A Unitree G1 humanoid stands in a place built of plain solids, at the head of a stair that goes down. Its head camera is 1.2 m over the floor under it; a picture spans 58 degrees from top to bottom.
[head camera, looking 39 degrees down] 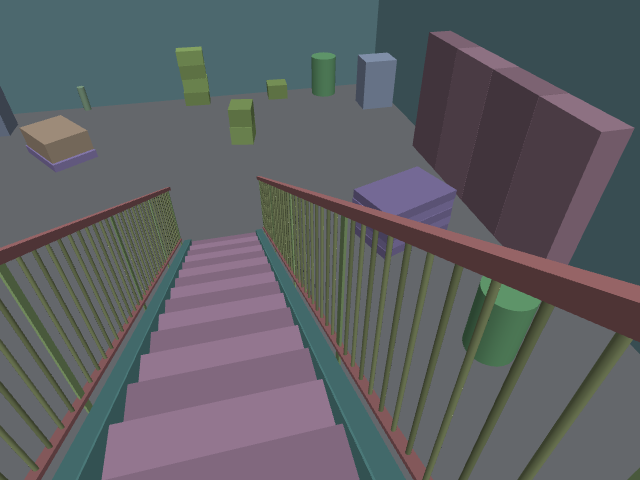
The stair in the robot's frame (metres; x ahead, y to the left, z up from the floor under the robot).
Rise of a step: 0.16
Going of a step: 0.30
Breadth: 0.89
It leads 14 degrees to the left of straight ahead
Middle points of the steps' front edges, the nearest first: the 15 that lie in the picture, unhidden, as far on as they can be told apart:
0.71 0.35 -0.33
1.00 0.42 -0.49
1.29 0.49 -0.66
1.58 0.57 -0.82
1.87 0.64 -0.98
2.16 0.71 -1.15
2.46 0.78 -1.31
2.75 0.85 -1.47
3.04 0.92 -1.64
3.33 1.00 -1.80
3.62 1.07 -1.96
3.91 1.14 -2.13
4.20 1.21 -2.29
4.49 1.28 -2.45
4.78 1.36 -2.62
